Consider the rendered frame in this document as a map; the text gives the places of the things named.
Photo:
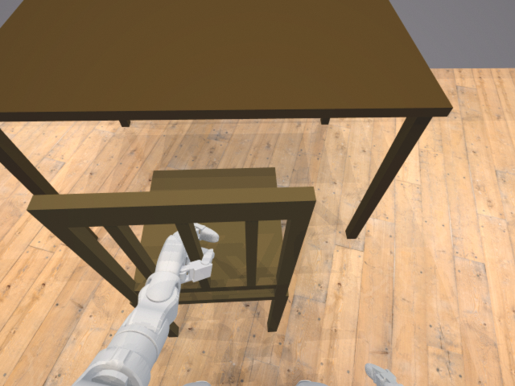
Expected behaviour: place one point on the chair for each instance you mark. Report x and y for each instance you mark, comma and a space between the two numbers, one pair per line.
243, 206

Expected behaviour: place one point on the table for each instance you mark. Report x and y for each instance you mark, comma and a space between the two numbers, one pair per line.
130, 60

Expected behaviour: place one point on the left robot hand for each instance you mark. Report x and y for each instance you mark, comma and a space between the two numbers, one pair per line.
173, 256

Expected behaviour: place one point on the robot left forearm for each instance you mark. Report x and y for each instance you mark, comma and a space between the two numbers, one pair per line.
136, 346

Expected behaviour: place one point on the right robot hand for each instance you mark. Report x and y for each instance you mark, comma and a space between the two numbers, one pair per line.
380, 376

